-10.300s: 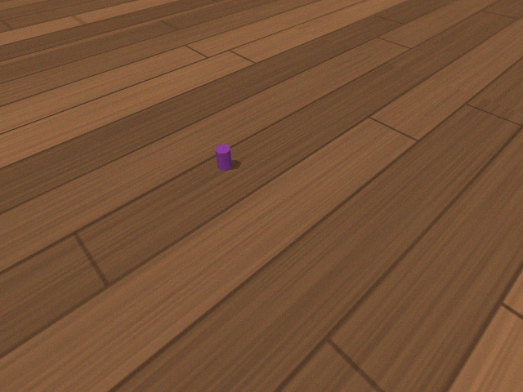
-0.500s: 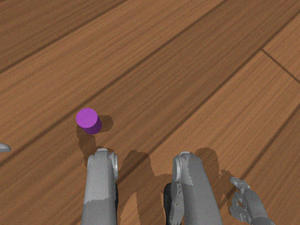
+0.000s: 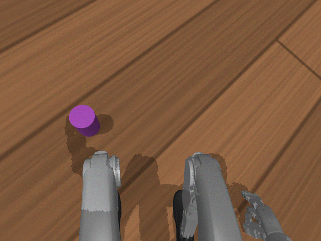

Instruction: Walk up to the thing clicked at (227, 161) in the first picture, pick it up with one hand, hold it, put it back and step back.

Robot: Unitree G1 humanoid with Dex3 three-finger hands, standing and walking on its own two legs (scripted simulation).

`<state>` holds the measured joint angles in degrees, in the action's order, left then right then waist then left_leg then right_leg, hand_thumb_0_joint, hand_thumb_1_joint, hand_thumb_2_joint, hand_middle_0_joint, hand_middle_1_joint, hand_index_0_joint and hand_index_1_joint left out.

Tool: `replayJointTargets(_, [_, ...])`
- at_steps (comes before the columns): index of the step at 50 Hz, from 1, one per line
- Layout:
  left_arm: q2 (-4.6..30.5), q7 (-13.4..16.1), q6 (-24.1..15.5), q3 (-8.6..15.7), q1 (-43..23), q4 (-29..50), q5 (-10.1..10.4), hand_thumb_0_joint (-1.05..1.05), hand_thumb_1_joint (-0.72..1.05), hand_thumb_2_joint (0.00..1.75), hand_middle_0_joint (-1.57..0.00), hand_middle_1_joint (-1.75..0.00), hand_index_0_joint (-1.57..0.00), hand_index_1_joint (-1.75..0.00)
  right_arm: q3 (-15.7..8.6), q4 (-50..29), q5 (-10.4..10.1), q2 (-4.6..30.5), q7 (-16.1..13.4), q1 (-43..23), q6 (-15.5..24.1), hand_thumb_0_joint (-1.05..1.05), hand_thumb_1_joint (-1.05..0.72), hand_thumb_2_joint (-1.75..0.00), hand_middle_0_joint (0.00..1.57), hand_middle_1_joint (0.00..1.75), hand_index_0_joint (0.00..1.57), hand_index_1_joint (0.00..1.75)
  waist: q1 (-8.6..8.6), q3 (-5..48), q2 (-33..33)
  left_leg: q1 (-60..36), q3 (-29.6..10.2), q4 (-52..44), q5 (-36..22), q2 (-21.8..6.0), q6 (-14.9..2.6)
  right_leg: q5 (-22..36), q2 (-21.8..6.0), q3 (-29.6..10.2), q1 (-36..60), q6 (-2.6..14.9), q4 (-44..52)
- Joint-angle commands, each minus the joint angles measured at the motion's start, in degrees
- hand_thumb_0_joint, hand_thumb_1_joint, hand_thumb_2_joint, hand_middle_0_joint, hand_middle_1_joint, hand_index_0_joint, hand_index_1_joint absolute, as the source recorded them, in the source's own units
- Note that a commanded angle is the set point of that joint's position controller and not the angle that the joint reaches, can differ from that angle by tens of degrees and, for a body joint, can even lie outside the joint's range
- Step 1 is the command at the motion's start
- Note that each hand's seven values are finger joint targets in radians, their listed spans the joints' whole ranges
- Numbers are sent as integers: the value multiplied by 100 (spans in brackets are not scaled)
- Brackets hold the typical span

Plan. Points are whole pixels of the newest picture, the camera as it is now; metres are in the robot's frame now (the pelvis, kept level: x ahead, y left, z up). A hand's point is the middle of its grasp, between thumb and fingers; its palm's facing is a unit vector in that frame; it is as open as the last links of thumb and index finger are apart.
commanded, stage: go down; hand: left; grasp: from the side
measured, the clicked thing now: (85, 121) +0.47 +0.27 -0.33
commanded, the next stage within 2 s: approach in 0.20 s
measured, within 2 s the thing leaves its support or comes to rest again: neither
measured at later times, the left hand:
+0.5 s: hand out of the picture +0.38 +0.43 -0.03, palm faces +0.24 -0.97 -0.06, open 17.6 cm
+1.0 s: hand (56, 125) +0.42 +0.33 -0.23, palm faces +0.12 -0.99 +0.02, open 17.6 cm
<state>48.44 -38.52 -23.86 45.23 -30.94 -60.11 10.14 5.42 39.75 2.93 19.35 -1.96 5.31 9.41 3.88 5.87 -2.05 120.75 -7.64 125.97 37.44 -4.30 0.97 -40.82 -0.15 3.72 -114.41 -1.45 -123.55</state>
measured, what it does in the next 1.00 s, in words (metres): lowers itself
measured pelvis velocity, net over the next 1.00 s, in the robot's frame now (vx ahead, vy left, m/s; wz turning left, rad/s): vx -0.01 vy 0.01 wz -0.13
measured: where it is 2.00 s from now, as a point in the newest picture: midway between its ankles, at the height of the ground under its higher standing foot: (148, 229)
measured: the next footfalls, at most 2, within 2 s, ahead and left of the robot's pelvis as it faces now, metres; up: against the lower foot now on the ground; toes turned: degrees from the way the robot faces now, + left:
none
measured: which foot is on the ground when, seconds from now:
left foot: down 0.00-1.00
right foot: down 0.00-1.00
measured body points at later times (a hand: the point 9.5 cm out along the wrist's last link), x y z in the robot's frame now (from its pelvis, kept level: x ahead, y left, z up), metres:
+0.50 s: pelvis +0.00 +0.00 -0.03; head +0.21 +0.08 +0.36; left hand +0.36 +0.48 -0.02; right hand +0.16 -0.27 -0.12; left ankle +0.09 +0.14 -0.36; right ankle +0.09 -0.13 -0.36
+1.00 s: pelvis -0.01 +0.01 -0.10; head +0.23 +0.15 +0.25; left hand +0.41 +0.38 -0.23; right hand +0.15 -0.26 -0.15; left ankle +0.09 +0.14 -0.36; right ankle +0.09 -0.13 -0.36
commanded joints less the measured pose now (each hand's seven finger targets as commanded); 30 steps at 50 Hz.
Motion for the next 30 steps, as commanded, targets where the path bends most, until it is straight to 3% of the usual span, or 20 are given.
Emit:
replayJointTargets(1, [2458, -60, -305, 469, -958, 1019, 232, 0, -52, 10, -4, -9, -3, -9, -455, -313, -27, 1352, -92, 683, 156, 0, -92, -91, 20, 30, 20, 30, -225, 3418, 1447, -2886, 307, -1527, -541, 106, -193, 744, 164, 242, 1241, 361, 1268])
replayJointTargets(6, [2575, -106, -305, 495, -1056, 1028, 274, 0, -52, 11, -3, -9, -3, -9, -419, -324, -39, 1374, -77, 632, 159, 0, -92, -91, 20, 30, 20, 30, -229, 3351, 1497, -2787, 259, -1488, -347, 97, -192, 606, 186, 277, 1051, 367, 1172])
replayJointTargets(11, [2703, -188, -302, 586, -1017, 1039, 327, 0, -54, 9, -4, -9, -3, -9, -393, -316, -22, 1409, -73, 638, 154, 0, -92, -91, 20, 30, 20, 30, -250, 3398, 1524, -2771, 304, -1309, -594, 104, -202, 779, 201, 277, 1062, 364, 1112])
replayJointTargets(13, [2611, -210, -281, 538, -1043, 932, 346, 0, -55, 10, -4, -9, -3, -9, -383, -315, -30, 1420, -73, 643, 153, 0, -92, -91, 20, 30, 20, 30, -168, 3241, 1453, -2621, 287, -1300, -469, 100, -212, 688, 205, 307, 1021, 358, 1083])
replayJointTargets(15, [2770, -214, -290, 606, -1065, 1032, 360, 0, -58, 13, -6, -12, -4, -15, -371, -319, -24, 1426, -67, 622, 165, 0, -94, -91, 20, 30, 20, 30, -225, 3286, 1504, -2586, 311, -1263, -433, 98, -213, 643, 218, 294, 1046, 362, 1082])
replayJointTargets(16, [2805, -230, -305, 628, -1057, 962, 356, 0, -61, 5, -6, -6, -4, -8, -346, -308, -14, 1435, -65, 612, 155, 0, -91, -90, 20, 30, 20, 30, -207, 3266, 1537, -2624, 287, -1244, -452, 83, -209, 666, 218, 316, 1027, 357, 1034])
replayJointTargets(18, [2566, -278, -339, 568, -1000, 670, 441, 0, -61, 3, -7, -8, -5, -9, -316, -302, -5, 1436, -54, 604, 170, 0, -92, -91, 20, 30, 20, 30, -89, 3075, 1335, -2380, 288, -1089, -504, 96, -227, 711, 234, 337, 981, 346, 1000])
replayJointTargets(22, [2267, -362, -632, 449, -1173, 197, 604, 0, -61, 3, -7, -8, -6, -9, -193, -293, 62, 1475, -24, 551, 203, 0, -92, -91, 20, 30, 20, 30, 147, 2702, 1155, -2139, 188, -846, -488, 72, -216, 710, 275, 448, 804, 337, 812])
replayJointTargets(25, [2077, -382, -927, 346, -1230, -152, 743, 0, -61, 1, -8, -8, -7, -9, -85, -367, 130, 1511, 17, 386, 235, 0, -91, -90, 20, 30, 20, 30, 224, 2538, 949, -1903, 185, -629, -361, 58, -212, 608, 318, 497, 774, 322, 744])
replayJointTargets(30, [2228, -305, -1477, 232, -1480, -414, 689, 0, -61, 1, -8, -8, -7, -9, 124, -410, 349, 1650, 84, 165, 205, 0, -91, -90, 20, 30, 20, 30, 333, 2540, 1200, -1909, 91, -299, -375, 8, -155, 651, 376, 651, 690, 327, 377])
